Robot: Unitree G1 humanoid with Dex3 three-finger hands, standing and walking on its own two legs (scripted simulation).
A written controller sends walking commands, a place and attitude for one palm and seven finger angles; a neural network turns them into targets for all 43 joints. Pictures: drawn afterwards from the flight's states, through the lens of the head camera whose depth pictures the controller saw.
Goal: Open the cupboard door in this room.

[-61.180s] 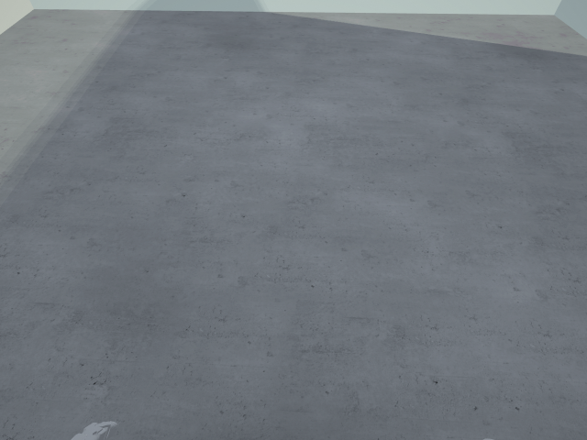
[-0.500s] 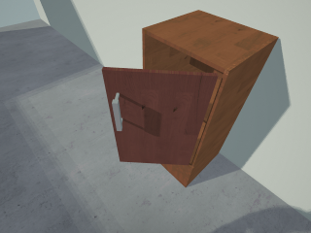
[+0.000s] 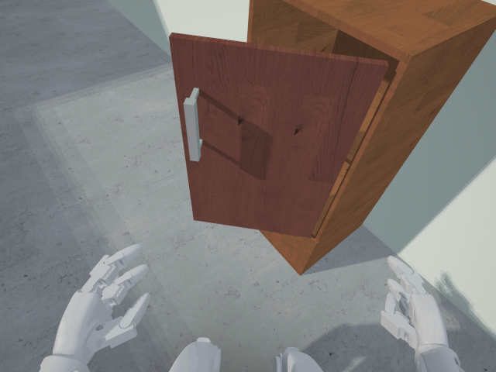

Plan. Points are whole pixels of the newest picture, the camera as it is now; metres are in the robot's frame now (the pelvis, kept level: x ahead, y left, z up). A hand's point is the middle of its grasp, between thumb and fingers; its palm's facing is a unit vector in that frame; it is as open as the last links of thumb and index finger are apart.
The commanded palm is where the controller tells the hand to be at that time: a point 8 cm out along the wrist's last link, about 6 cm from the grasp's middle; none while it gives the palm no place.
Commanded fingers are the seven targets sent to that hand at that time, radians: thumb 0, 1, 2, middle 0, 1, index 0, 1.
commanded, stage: raise the hand with hooked fingers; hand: left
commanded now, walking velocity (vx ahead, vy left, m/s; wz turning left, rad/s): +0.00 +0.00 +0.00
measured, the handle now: (195, 126) +0.57 +0.15 +0.05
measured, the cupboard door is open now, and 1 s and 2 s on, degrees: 44 44 44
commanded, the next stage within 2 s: move the hooked fingers beside the handle in 1.66 s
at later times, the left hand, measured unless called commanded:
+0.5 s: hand (103, 266) +0.26 +0.23 +0.04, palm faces -0.04 -1.00 -0.06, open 11.7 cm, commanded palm +0.23 +0.28 +0.05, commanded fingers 0.00 -0.22 0.42 -0.28 -1.02 -0.28 -1.02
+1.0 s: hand (78, 241) +0.29 +0.28 +0.06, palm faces -0.05 -1.00 -0.06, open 13.9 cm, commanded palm +0.27 +0.32 +0.06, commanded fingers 0.00 -0.50 0.30 -0.30 -1.20 -0.30 -1.20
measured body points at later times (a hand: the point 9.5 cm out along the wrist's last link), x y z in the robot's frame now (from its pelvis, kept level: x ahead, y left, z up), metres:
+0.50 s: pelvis +0.04 +0.00 +0.00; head +0.12 +0.01 +0.44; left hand +0.25 +0.29 +0.05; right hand +0.21 -0.24 -0.09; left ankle +0.06 +0.09 -0.64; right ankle +0.05 -0.12 -0.64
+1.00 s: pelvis +0.03 +0.01 +0.01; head +0.11 +0.03 +0.45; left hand +0.28 +0.33 +0.06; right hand +0.21 -0.23 -0.06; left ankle +0.06 +0.09 -0.64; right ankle +0.05 -0.12 -0.64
